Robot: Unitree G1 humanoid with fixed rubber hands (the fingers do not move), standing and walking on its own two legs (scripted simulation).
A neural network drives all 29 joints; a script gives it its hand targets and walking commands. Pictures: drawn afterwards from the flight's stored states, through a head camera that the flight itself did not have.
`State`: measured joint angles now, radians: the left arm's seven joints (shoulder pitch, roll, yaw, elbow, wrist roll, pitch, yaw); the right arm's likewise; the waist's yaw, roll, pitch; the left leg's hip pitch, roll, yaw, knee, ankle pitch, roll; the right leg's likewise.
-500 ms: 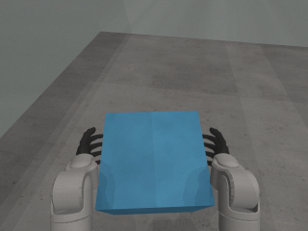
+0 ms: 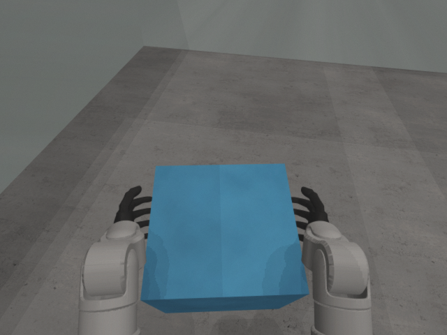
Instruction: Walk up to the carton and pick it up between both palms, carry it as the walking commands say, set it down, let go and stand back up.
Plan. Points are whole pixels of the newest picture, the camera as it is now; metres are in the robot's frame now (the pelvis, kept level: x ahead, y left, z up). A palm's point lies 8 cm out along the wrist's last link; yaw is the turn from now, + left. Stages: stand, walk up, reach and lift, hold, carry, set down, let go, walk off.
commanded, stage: carry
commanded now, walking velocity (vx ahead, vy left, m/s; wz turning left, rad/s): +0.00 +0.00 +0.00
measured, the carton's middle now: (221, 242) +0.29 +0.00 +0.02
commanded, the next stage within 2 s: hold in 1.60 s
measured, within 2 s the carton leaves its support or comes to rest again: neither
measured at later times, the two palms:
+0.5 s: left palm (140, 238) +0.27 +0.14 +0.07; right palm (320, 240) +0.26 -0.17 +0.07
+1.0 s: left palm (140, 244) +0.26 +0.14 +0.07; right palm (324, 244) +0.25 -0.17 +0.07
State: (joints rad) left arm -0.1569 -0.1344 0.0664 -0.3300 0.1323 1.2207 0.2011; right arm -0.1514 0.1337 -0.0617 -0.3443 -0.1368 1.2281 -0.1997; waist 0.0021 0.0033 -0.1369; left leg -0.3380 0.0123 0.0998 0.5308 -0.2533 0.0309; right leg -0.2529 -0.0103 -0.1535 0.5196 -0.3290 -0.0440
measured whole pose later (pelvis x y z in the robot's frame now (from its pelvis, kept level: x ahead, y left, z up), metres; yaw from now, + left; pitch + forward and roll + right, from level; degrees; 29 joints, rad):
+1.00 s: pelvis -0.01 -0.02 +0.00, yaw +0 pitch +3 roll +0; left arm -0.09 -0.13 0.10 -0.14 0.11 0.89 0.16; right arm -0.10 0.13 -0.08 -0.13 -0.12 0.89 -0.16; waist 0.00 0.00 -0.11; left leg -0.33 0.04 0.10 0.50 -0.22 0.00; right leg -0.24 0.01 -0.17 0.48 -0.29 -0.07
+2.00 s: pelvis -0.03 +0.01 +0.01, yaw -9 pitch -6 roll +0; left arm -0.18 -0.14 0.21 0.12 0.23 0.76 0.07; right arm -0.22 0.14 -0.13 0.22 -0.24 0.71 -0.08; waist 0.07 0.00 0.01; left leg -0.10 -0.03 -0.03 0.39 -0.18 0.01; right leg -0.08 0.04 0.02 0.41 -0.23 -0.04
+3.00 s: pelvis -0.05 +0.01 -0.03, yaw -9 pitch +18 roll +0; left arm -0.44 -0.15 0.47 0.48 0.33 0.30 -0.03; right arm -0.47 0.21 -0.40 0.54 -0.31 0.26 -0.06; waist 0.07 -0.03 -0.04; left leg -0.80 -0.04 -0.06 0.74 -0.26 0.00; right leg -0.77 0.08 0.04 0.75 -0.29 -0.04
